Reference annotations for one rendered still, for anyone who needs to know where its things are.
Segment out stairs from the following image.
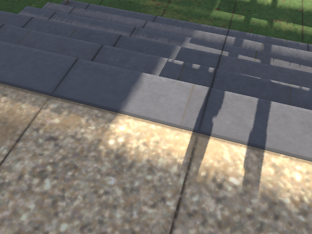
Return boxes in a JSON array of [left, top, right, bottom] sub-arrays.
[[0, 0, 312, 110]]

